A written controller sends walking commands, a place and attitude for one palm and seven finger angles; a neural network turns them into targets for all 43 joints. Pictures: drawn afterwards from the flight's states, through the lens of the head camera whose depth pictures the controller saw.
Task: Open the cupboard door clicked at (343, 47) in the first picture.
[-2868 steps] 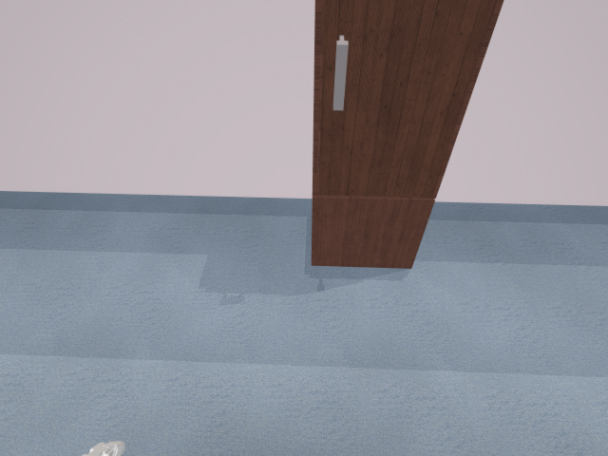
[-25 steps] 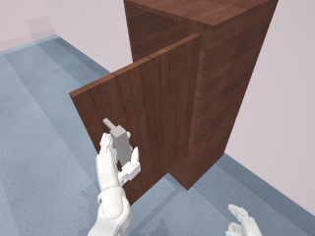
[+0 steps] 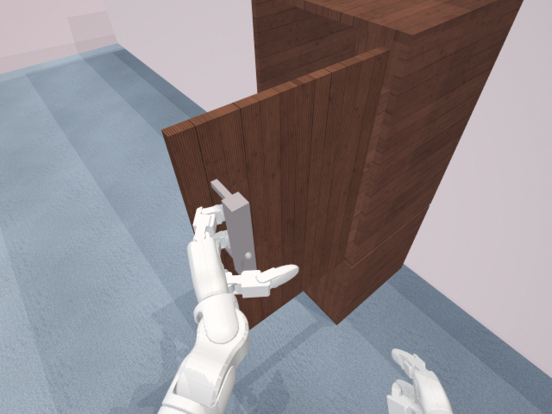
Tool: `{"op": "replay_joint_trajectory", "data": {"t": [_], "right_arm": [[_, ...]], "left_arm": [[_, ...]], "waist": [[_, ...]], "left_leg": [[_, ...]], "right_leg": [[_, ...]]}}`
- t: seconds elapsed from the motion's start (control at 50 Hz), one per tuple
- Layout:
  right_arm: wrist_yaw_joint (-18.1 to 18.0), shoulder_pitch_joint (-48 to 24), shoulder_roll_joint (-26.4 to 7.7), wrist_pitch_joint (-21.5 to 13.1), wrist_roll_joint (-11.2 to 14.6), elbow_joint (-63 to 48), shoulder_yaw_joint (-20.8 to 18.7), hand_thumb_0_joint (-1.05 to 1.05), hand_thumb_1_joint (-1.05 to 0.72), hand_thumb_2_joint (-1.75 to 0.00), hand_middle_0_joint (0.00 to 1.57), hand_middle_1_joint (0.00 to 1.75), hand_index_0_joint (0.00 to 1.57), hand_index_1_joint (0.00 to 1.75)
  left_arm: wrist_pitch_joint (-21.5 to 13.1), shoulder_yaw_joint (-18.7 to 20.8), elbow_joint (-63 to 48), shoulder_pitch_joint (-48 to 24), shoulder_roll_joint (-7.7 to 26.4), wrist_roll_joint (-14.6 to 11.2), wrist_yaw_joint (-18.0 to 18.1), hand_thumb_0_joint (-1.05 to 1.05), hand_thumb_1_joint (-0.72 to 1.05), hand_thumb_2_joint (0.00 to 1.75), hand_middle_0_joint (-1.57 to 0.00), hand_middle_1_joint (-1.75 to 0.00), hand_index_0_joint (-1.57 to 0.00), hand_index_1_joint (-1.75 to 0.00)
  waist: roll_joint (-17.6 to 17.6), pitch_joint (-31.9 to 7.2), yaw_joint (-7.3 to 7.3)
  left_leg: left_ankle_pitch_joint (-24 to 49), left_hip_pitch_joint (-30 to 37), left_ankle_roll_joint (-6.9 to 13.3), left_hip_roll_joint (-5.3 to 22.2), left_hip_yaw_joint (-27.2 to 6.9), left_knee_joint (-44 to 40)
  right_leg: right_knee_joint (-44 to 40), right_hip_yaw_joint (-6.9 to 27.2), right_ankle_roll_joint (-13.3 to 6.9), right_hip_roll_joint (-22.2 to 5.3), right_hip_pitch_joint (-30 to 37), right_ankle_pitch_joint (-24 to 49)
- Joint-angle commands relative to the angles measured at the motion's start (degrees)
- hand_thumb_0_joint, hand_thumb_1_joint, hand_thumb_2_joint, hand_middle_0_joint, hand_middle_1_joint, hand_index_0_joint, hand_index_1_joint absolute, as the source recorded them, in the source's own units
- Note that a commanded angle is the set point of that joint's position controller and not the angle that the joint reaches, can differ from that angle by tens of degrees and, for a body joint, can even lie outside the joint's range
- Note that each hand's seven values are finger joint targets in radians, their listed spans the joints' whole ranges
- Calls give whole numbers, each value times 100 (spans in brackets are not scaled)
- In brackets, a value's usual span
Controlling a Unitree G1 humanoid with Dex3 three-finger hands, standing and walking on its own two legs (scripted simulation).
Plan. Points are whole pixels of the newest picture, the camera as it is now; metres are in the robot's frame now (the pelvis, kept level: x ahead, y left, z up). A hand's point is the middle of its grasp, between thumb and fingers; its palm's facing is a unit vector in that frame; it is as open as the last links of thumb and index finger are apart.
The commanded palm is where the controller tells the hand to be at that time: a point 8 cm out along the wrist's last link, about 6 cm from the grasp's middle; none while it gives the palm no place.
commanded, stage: open thumb and fingers to let go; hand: left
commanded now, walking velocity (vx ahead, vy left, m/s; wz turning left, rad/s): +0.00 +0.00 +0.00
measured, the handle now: (232, 230) +0.35 +0.10 +0.10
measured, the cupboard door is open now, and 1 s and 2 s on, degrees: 88 90 90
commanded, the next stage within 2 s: slide the hand sideways off the handle in 0.32 s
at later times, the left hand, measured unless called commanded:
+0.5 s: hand (254, 258) +0.30 +0.06 +0.09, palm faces +0.25 -0.97 -0.05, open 15.2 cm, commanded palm +0.26 +0.09 +0.09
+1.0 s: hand (245, 285) +0.26 +0.07 +0.09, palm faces -0.05 -1.00 +0.00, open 16.3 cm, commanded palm +0.23 +0.12 +0.09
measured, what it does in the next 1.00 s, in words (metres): stands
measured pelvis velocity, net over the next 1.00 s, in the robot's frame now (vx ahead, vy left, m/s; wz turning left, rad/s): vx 0.00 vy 0.00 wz -0.04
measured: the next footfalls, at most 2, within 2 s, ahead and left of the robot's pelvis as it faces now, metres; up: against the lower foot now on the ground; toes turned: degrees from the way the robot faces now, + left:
none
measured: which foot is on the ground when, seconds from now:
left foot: down 0.00-1.00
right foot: down 0.00-1.00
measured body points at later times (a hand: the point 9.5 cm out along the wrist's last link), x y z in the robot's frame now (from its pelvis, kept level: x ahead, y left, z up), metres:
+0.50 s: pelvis -0.02 +0.01 +0.00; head -0.02 +0.00 +0.45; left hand +0.28 +0.11 +0.10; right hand +0.16 -0.20 -0.10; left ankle +0.02 +0.12 -0.72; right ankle +0.01 -0.10 -0.72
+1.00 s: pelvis +0.00 +0.00 +0.00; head +0.00 -0.01 +0.45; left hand +0.26 +0.12 +0.09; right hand +0.18 -0.21 -0.08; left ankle +0.02 +0.12 -0.72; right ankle +0.01 -0.10 -0.72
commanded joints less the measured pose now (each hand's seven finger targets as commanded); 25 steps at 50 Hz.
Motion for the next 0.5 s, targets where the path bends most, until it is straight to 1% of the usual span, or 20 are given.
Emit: {"op": "replay_joint_trajectory", "data": {"t": [0.0,0.02,0.04,0.06,0.08,0.14,0.16,0.2,0.24,0.26,0.28,0.3,0.32,0.34,0.36,0.4,0.42,0.44,0.46,0.48], "right_arm": [[-7,-797,-440,-284,41,-868,-145,0,-90,-90,20,30,20,30],[-6,-802,-443,-291,37,-850,-146,0,-90,-90,20,30,20,30],[-4,-814,-450,-295,35,-842,-143,0,-90,-90,20,30,20,30],[1,-792,-439,-296,34,-847,-155,0,-90,-90,20,30,20,30],[14,-828,-440,-298,40,-860,-149,0,-90,-90,20,30,20,30],[6,-838,-442,-290,29,-814,-141,0,-90,-90,20,30,20,30],[14,-841,-432,-282,30,-818,-151,0,-90,-90,20,30,20,30],[40,-851,-423,-276,20,-836,-144,0,-90,-90,20,30,20,30],[31,-871,-424,-256,21,-793,-127,0,-90,-90,20,30,20,30],[34,-877,-411,-248,20,-813,-136,0,-90,-90,20,30,20,30],[40,-900,-402,-248,18,-805,-128,0,-90,-90,20,30,20,30],[41,-896,-403,-262,8,-808,-128,0,-90,-90,20,30,20,30],[31,-887,-405,-269,9,-782,-121,0,-90,-90,20,30,20,30],[32,-908,-408,-259,20,-779,-120,0,-90,-90,20,30,20,30],[34,-900,-392,-276,10,-782,-124,0,-90,-90,20,30,20,30],[39,-879,-394,-297,3,-777,-131,0,-90,-90,20,30,20,30],[36,-269,-617,-241,31,-607,-136,0,-90,-90,20,30,20,30],[-43,-244,-626,-253,95,-874,-161,0,-90,-90,20,30,20,30],[-111,-220,-615,-274,120,-940,-145,0,-90,-90,20,30,20,30],[-155,-229,-589,-327,146,-1014,-119,0,-90,-90,20,30,20,30]], "left_arm": [[-301,-338,-1094,-1935,-958,181,27,0,-50,30,-27,-100,-27,-100],[-274,-363,-948,-1945,-990,191,38,0,-50,30,-26,-95,-26,-95],[-280,-328,-973,-2115,-960,190,66,0,-50,30,-25,-90,-25,-90],[-268,-339,-952,-2093,-1003,191,90,0,-50,30,-24,-85,-24,-85],[-240,-365,-895,-2045,-1052,165,93,0,-50,30,-23,-80,-23,-80],[-230,-254,-804,-2340,-973,149,151,0,-50,30,-21,-65,-21,-65],[-223,-214,-826,-2304,-966,149,180,0,-50,30,-20,-60,-20,-60],[-179,-230,-762,-2234,-1035,139,217,0,-50,30,-18,-50,-18,-50],[-182,-170,-724,-2459,-961,149,248,0,-50,30,-17,-40,-17,-40],[-175,-121,-737,-2367,-952,137,268,0,-50,30,-16,-35,-16,-35],[-169,-183,-696,-2392,-1003,144,270,0,-50,30,-15,-30,-15,-30],[-165,-139,-704,-2445,-999,118,283,0,-50,30,-15,-30,-15,-30],[-151,-93,-563,-2373,-962,126,287,0,-50,30,-15,-30,-15,-30],[-171,-78,-621,-2446,-958,126,291,0,-50,30,-15,-30,-15,-30],[-174,-172,-594,-2486,-1065,130,285,0,-50,30,-15,-30,-15,-30],[-180,-182,-549,-2494,-1084,149,301,0,-50,30,-15,-30,-15,-30],[-448,-1323,-477,-2349,-590,595,-931,0,-50,30,-15,-30,-15,-30],[-759,-811,-994,-2612,-92,360,-1595,0,-50,30,-15,-30,-15,-30],[-954,-762,-1107,-2672,126,293,-1986,0,-50,30,-15,-30,-15,-30],[-1072,-796,-1133,-2605,133,201,-2323,0,-50,30,-15,-30,-15,-30]], "waist": [[-497,-1129,-93],[-625,-1060,-82],[-578,-1125,-104],[-636,-1213,-68],[-621,-1153,-52],[-657,-1210,-55],[-537,-1288,-27],[-593,-1299,4],[-576,-1239,-32],[-538,-1276,25],[-569,-1197,-19],[-579,-1256,-19],[-760,-1123,-10],[-659,-1158,-22],[-721,-1119,-48],[-710,-1113,-42],[-1163,-638,-581],[-779,-1274,-358],[-596,-1520,-286],[-420,-1566,-275]], "left_leg": [[907,462,79,28,21,-470],[833,405,76,34,-4,-486],[810,423,80,34,4,-485],[844,423,70,36,-4,-489],[792,376,69,36,8,-496],[719,357,62,29,8,-498],[763,378,50,33,27,-488],[807,339,40,38,30,-494],[708,327,44,34,35,-500],[692,309,34,28,46,-501],[653,315,43,31,56,-483],[611,312,51,13,74,-460],[551,269,50,19,50,-476],[504,281,48,18,59,-484],[511,297,59,15,66,-458],[495,289,56,16,62,-455],[645,360,172,20,10,-478],[762,426,200,-12,80,-495],[900,520,220,-37,83,-475],[901,583,230,-47,94,-447]], "right_leg": [[-647,40,-118,-62,-38,604],[-657,16,-111,-50,-58,527],[-643,24,-108,-51,-98,496],[-603,6,-120,-36,-43,514],[-611,3,-121,-31,-71,465],[-628,12,-115,-29,-80,366],[-606,21,-132,-25,-56,401],[-571,-14,-139,-10,-27,437],[-621,12,-128,-23,-81,329],[-611,12,-140,-17,-38,301],[-651,16,-133,-21,-95,251],[-693,44,-122,-33,-100,178],[-759,38,-117,-26,-112,80],[-748,58,-120,-35,-145,18],[-761,58,-111,-34,-173,16],[-746,55,-116,-35,-205,-5],[-710,239,-92,-59,-377,526],[-562,237,-121,-62,-127,802],[-446,258,-144,-66,48,1032],[-427,248,-142,-70,42,1083]]}}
